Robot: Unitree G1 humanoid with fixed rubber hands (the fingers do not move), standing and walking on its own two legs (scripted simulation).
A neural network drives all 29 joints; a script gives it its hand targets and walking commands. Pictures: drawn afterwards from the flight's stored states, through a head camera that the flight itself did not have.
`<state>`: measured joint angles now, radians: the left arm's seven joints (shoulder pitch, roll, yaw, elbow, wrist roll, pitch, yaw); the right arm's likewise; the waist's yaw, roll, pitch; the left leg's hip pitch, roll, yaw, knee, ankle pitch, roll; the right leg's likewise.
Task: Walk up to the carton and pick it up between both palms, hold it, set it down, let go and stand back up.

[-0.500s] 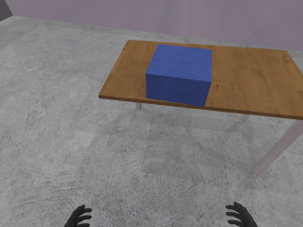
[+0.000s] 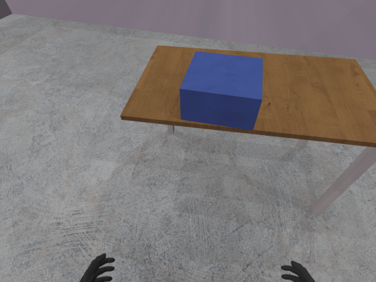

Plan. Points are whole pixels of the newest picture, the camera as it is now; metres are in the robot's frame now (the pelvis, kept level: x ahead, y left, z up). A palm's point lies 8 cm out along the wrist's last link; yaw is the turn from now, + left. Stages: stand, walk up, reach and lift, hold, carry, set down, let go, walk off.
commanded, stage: stand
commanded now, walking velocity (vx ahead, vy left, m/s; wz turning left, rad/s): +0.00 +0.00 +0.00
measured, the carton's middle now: (222, 88) +0.79 -0.11 -0.05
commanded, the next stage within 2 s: walk up in 1.10 s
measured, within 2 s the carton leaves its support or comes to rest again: neither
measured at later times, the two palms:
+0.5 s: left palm out of the picture +0.12 +0.25 -0.09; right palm out of the picture +0.13 -0.23 -0.09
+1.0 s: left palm out of the picture +0.06 +0.26 -0.10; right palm out of the picture +0.09 -0.24 -0.10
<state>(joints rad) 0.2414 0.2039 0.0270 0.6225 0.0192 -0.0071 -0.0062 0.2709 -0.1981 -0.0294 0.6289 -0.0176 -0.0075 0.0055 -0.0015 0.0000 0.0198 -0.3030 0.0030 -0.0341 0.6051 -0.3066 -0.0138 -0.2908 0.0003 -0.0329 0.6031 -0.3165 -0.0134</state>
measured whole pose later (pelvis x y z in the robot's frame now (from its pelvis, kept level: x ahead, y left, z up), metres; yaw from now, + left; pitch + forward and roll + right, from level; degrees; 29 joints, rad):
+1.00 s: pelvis -0.01 +0.00 +0.01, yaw +2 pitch -2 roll +0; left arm 0.30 0.24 0.04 0.72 0.01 0.00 0.00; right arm 0.31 -0.22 -0.03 0.68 -0.01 -0.01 0.00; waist 0.02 0.01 0.04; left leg -0.25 -0.01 -0.06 0.54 -0.26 -0.01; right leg -0.22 -0.02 -0.06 0.53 -0.28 -0.01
